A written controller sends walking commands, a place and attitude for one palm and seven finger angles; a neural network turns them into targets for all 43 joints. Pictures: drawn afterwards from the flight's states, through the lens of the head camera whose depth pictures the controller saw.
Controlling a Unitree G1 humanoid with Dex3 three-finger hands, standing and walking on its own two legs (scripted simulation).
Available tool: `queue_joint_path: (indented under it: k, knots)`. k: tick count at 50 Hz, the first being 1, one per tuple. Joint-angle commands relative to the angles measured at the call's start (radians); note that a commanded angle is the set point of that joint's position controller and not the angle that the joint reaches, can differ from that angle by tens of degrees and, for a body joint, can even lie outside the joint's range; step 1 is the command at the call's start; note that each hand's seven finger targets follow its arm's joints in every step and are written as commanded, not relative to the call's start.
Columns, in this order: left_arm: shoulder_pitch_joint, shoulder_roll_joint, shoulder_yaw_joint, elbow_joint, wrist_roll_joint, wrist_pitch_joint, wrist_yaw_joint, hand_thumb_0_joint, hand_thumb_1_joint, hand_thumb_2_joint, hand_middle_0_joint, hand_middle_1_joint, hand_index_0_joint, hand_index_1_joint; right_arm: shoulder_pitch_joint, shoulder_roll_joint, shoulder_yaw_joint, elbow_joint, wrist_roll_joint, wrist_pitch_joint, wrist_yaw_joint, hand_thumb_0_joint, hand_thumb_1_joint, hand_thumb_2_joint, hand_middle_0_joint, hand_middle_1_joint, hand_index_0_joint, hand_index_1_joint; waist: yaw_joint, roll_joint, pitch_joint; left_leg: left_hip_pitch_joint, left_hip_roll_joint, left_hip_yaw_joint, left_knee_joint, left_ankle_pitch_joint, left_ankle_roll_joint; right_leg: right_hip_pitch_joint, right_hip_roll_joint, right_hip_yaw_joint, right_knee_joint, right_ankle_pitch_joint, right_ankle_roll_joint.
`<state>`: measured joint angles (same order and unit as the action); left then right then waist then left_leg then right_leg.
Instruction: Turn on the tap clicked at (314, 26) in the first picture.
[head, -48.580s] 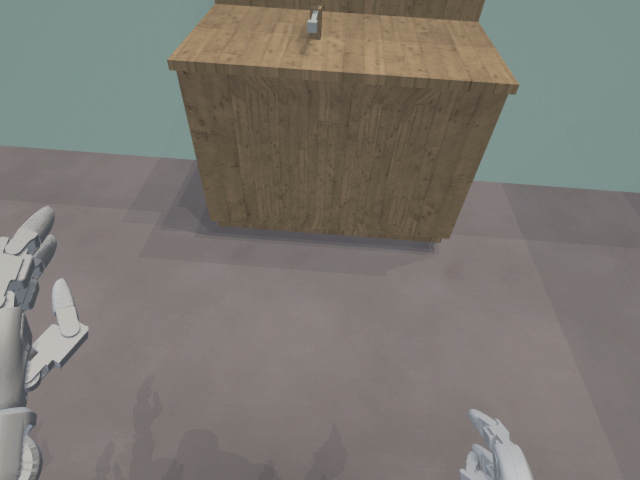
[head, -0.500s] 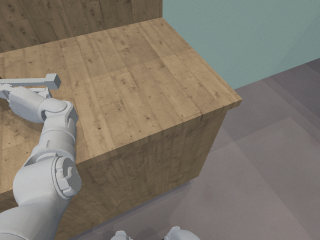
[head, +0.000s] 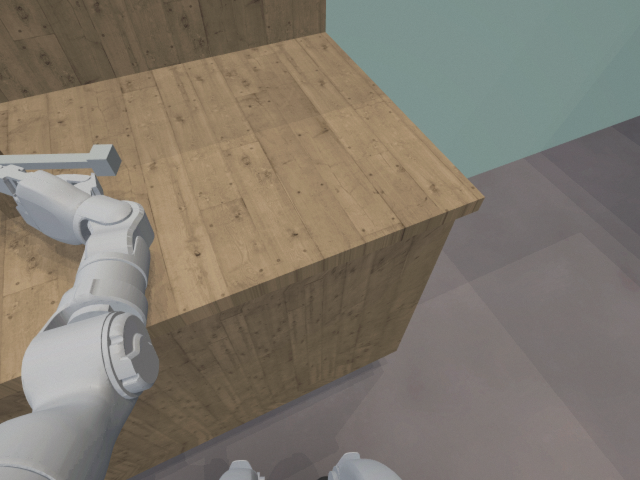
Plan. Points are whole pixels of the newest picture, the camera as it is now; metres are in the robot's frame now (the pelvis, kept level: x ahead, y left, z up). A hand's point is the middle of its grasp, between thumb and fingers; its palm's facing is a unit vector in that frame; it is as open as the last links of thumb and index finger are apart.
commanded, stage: lift the hand up off the lever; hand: left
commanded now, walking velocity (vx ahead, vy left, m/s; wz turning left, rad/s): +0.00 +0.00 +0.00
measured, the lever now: (104, 160) +0.51 +0.23 +0.13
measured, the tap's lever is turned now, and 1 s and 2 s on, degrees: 67 68 69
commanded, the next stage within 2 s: none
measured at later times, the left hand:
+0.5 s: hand (94, 178) +0.49 +0.24 +0.12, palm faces +0.87 -0.47 -0.14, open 8.6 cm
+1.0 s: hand (92, 174) +0.49 +0.24 +0.12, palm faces +0.88 -0.47 -0.10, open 8.5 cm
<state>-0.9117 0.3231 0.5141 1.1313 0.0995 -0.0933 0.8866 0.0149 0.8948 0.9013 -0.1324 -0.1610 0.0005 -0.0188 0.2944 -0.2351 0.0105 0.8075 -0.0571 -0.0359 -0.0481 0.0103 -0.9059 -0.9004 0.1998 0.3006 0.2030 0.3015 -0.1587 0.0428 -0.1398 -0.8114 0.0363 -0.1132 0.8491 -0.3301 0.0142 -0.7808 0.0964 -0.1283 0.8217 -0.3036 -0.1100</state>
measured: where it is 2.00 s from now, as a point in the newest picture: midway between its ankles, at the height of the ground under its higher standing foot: outside the picture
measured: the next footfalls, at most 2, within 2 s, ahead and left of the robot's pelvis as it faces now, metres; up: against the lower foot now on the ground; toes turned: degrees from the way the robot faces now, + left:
none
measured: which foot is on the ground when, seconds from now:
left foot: down 0.00-1.00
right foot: down 0.00-1.00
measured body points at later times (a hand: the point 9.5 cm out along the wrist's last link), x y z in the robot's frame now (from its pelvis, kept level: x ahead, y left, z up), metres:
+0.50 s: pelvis +0.02 -0.01 +0.01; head +0.07 -0.02 +0.45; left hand +0.44 +0.26 +0.13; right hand +0.07 -0.26 -0.13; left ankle +0.08 +0.18 -0.69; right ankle +0.06 -0.02 -0.69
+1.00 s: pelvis +0.02 -0.01 +0.01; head +0.07 -0.03 +0.45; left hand +0.44 +0.26 +0.13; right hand +0.09 -0.27 -0.13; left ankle +0.08 +0.18 -0.69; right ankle +0.06 -0.02 -0.69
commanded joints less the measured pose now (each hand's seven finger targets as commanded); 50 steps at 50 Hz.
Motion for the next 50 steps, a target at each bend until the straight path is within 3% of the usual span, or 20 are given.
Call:
queue_joint_path:
  k: [1,7,10,12,15,16,24,26,28,30,32,36,40,43,45,47,50]
  knots:
    - [-0.595,0.32,-0.095,-0.283,0.072,-0.077,-0.066,0.0,0.9,0.9,-0.15,-0.15,-0.15,-0.15,0.037,-0.138,-0.046,-0.076,0.001,-0.028,-0.014,0.0,-0.9,-0.9,0.2,0.3,0.2,0.3,-0.03,0.031,-0.34,0.0,-0.021,0.058,-0.047,-0.082,0.027,0.335,-0.145,0.32,-0.275,-0.198,0.143]
    - [-0.606,0.299,-0.113,-0.312,0.075,-0.087,-0.067,0.0,0.9,0.9,-0.15,-0.15,-0.15,-0.15,0.04,-0.134,-0.044,-0.079,0.002,-0.035,-0.011,0.0,-0.9,-0.9,0.2,0.3,0.2,0.3,-0.031,0.041,-0.345,0.036,-0.025,0.058,-0.064,-0.075,0.032,0.33,-0.133,0.299,-0.269,-0.182,0.139]
    - [-0.587,0.301,-0.11,-0.313,0.07,-0.079,-0.067,0.0,0.9,0.9,-0.15,-0.15,-0.15,-0.15,0.021,-0.135,-0.043,-0.08,0.002,-0.038,-0.012,0.0,-0.9,-0.9,0.2,0.3,0.2,0.3,-0.027,0.018,-0.333,0.019,-0.023,0.058,-0.055,-0.082,0.027,0.346,-0.151,0.335,-0.29,-0.206,0.149]
    - [-0.592,0.325,-0.093,-0.329,0.069,-0.08,-0.07,0.0,0.9,0.9,-0.15,-0.15,-0.15,-0.15,0.03,-0.135,-0.044,-0.081,0.002,-0.036,-0.014,0.0,-0.9,-0.9,0.2,0.3,0.2,0.3,-0.022,0.015,-0.347,0.022,-0.024,0.056,-0.063,-0.07,0.029,0.368,-0.147,0.322,-0.279,-0.169,0.149]
    - [-0.583,0.342,-0.081,-0.346,0.07,-0.072,-0.072,0.0,0.9,0.9,-0.15,-0.15,-0.15,-0.15,0.012,-0.135,-0.044,-0.081,0.004,-0.03,-0.018,0.0,-0.9,-0.9,0.2,0.3,0.2,0.3,-0.018,0.004,-0.343,-0.001,-0.02,0.054,-0.054,-0.067,0.022,0.408,-0.172,0.361,-0.289,-0.135,0.161]
    - [-0.585,0.361,-0.067,-0.345,0.072,-0.07,-0.072,0.0,0.9,0.9,-0.15,-0.15,-0.15,-0.15,0.016,-0.137,-0.045,-0.073,0.002,-0.026,-0.018,0.0,-0.9,-0.9,0.2,0.3,0.2,0.3,-0.013,0.016,-0.343,0.001,-0.021,0.049,-0.059,-0.06,0.023,0.412,-0.168,0.348,-0.282,-0.113,0.156]
    - [-0.586,0.38,-0.047,-0.412,0.085,-0.068,-0.079,0.0,0.9,0.9,-0.15,-0.15,-0.15,-0.15,0.002,-0.13,-0.048,-0.09,0.002,-0.021,-0.022,0.0,-0.9,-0.9,0.2,0.3,0.2,0.3,-0.005,0.001,-0.369,-0.006,-0.027,0.05,-0.058,-0.04,0.021,0.484,-0.19,0.375,-0.265,0.018,0.171]
    - [-0.602,0.363,-0.056,-0.437,0.087,-0.07,-0.083,0.0,0.9,0.9,-0.15,-0.15,-0.15,-0.15,-0.001,-0.128,-0.051,-0.087,0.0,-0.021,-0.021,0.0,-0.9,-0.9,0.2,0.3,0.2,0.3,-0.005,0.025,-0.375,0.028,-0.03,0.051,-0.064,-0.028,0.025,0.467,-0.176,0.35,-0.254,0.042,0.162]
    - [-0.58,0.387,-0.036,-0.436,0.087,-0.066,-0.083,0.0,0.9,0.9,-0.15,-0.15,-0.15,-0.15,-0.003,-0.127,-0.05,-0.094,0.0,-0.023,-0.022,0.0,-0.9,-0.9,0.2,0.3,0.2,0.3,0.001,0.004,-0.378,0.008,-0.031,0.054,-0.059,-0.032,0.022,0.49,-0.187,0.369,-0.256,0.05,0.172]
    - [-0.582,0.374,-0.049,-0.443,0.091,-0.058,-0.086,0.0,0.9,0.9,-0.15,-0.15,-0.15,-0.15,-0.011,-0.127,-0.049,-0.095,0.0,-0.022,-0.023,0.0,-0.9,-0.9,0.2,0.3,0.2,0.3,-0.001,-0.006,-0.368,0.006,-0.03,0.054,-0.061,-0.031,0.021,0.495,-0.193,0.377,-0.261,0.048,0.175]
    - [-0.591,0.366,-0.059,-0.444,0.096,-0.053,-0.09,0.0,0.9,0.9,-0.15,-0.15,-0.15,-0.15,-0.01,-0.124,-0.049,-0.093,0.002,-0.021,-0.024,0.0,-0.9,-0.9,0.2,0.3,0.2,0.3,-0.002,0.015,-0.357,0.032,-0.032,0.056,-0.071,-0.026,0.025,0.463,-0.178,0.349,-0.257,0.035,0.166]
    - [-0.616,0.377,-0.046,-0.486,0.096,-0.058,-0.087,0.0,0.9,0.9,-0.15,-0.15,-0.15,-0.15,-0.009,-0.123,-0.052,-0.092,-0.004,-0.028,-0.023,0.0,-0.9,-0.9,0.2,0.3,0.2,0.3,0.008,0.041,-0.401,0.06,-0.033,0.054,-0.072,-0.014,0.025,0.481,-0.177,0.346,-0.248,0.071,0.162]
    - [-0.6,0.376,-0.046,-0.486,0.102,-0.044,-0.089,0.0,0.9,0.9,-0.15,-0.15,-0.15,-0.15,-0.019,-0.12,-0.05,-0.096,-0.002,-0.032,-0.023,0.0,-0.9,-0.9,0.2,0.3,0.2,0.3,0.007,0.013,-0.386,0.038,-0.033,0.054,-0.07,-0.014,0.022,0.506,-0.189,0.365,-0.253,0.093,0.172]
    - [-0.62,0.401,-0.028,-0.512,0.109,-0.042,-0.087,0.0,0.9,0.9,-0.15,-0.15,-0.15,-0.15,-0.012,-0.12,-0.052,-0.097,-0.003,-0.034,-0.022,0.0,-0.9,-0.9,0.2,0.3,0.2,0.3,0.016,0.03,-0.415,0.054,-0.034,0.053,-0.079,0.001,0.023,0.521,-0.185,0.35,-0.24,0.122,0.166]
    - [-0.629,0.392,-0.036,-0.521,0.115,-0.038,-0.086,0.0,0.9,0.9,-0.15,-0.15,-0.15,-0.15,-0.021,-0.116,-0.051,-0.096,-0.003,-0.038,-0.021,0.0,-0.9,-0.9,0.2,0.3,0.2,0.3,0.014,0.048,-0.405,0.058,-0.033,0.055,-0.075,-0.002,0.021,0.517,-0.19,0.362,-0.248,0.12,0.168]
    - [-0.634,0.387,-0.037,-0.533,0.122,-0.038,-0.085,0.0,0.9,0.9,-0.15,-0.15,-0.15,-0.15,-0.012,-0.116,-0.052,-0.095,-0.005,-0.043,-0.017,0.0,-0.9,-0.9,0.2,0.3,0.2,0.3,0.015,0.048,-0.412,0.082,-0.035,0.054,-0.083,0.008,0.026,0.498,-0.175,0.334,-0.236,0.124,0.16]
    - [-0.624,0.396,-0.029,-0.531,0.126,-0.03,-0.079,0.0,0.9,0.9,-0.15,-0.15,-0.15,-0.15,-0.022,-0.116,-0.052,-0.096,-0.008,-0.05,-0.015,0.0,-0.9,-0.9,0.2,0.3,0.2,0.3,0.02,0.035,-0.406,0.053,-0.034,0.054,-0.072,-0.002,0.019,0.518,-0.192,0.368,-0.247,0.105,0.168]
